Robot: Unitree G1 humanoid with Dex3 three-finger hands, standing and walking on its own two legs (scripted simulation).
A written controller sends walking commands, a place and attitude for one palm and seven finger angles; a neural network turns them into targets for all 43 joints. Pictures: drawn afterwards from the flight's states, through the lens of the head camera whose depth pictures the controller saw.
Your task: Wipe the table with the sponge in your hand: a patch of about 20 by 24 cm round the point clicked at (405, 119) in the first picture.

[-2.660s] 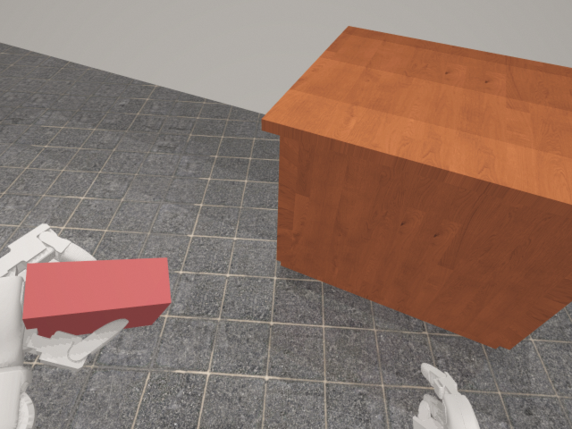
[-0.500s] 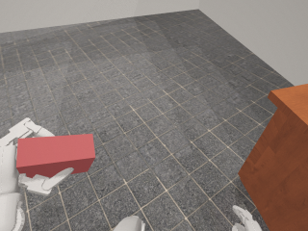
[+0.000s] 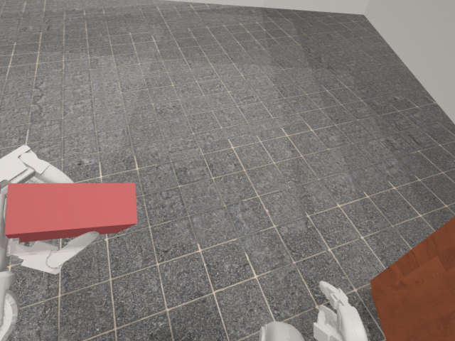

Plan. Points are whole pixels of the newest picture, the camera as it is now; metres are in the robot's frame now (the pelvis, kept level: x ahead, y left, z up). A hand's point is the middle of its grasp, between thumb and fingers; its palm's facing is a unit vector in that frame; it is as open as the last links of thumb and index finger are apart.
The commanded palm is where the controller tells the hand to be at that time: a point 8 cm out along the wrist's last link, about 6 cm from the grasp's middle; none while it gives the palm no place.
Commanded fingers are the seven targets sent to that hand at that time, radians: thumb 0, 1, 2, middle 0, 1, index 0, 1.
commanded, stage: walk to a spot facing it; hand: left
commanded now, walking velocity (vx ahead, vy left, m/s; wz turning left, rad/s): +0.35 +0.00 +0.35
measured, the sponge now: (92, 212) +0.24 +0.19 +0.17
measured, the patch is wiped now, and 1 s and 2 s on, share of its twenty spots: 0.00 0.00 0.00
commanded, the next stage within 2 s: none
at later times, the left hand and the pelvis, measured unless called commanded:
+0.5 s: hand (94, 195) +0.25 +0.19 +0.19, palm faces +0.50 -0.69 -0.52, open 9.4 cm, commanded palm +0.18 +0.24 +0.19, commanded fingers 0.00 0.10 1.30 -1.20 -1.60 -1.20 -1.60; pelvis +0.09 -0.07 +0.01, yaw +14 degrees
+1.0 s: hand (29, 191) +0.23 +0.24 +0.22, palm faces +0.69 -0.52 -0.49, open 9.4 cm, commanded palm +0.16 +0.26 +0.19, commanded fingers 0.00 0.10 1.30 -1.20 -1.60 -1.20 -1.60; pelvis +0.16 -0.06 +0.01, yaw +29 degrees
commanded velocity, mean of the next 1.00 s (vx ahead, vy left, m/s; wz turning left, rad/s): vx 0.14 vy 0.00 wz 0.55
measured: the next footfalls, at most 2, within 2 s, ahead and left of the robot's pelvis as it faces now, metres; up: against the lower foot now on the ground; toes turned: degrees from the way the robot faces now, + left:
right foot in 0.28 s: +0.13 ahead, -0.15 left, +0.00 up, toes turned -2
left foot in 0.74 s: +0.21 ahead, +0.08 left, +0.00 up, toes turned +29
